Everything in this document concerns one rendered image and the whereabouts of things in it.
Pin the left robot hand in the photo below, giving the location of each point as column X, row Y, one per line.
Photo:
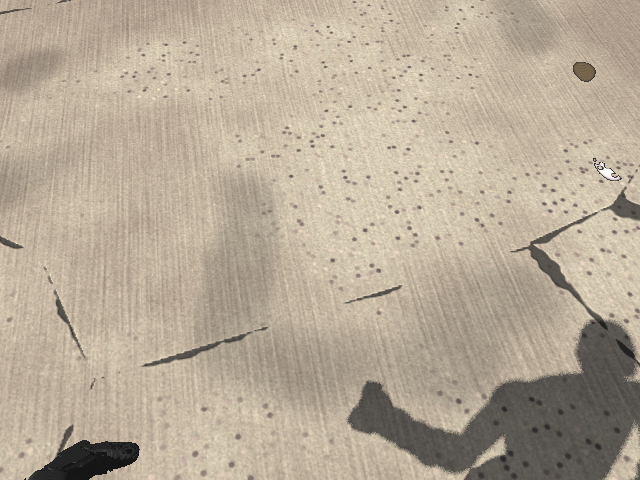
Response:
column 83, row 460

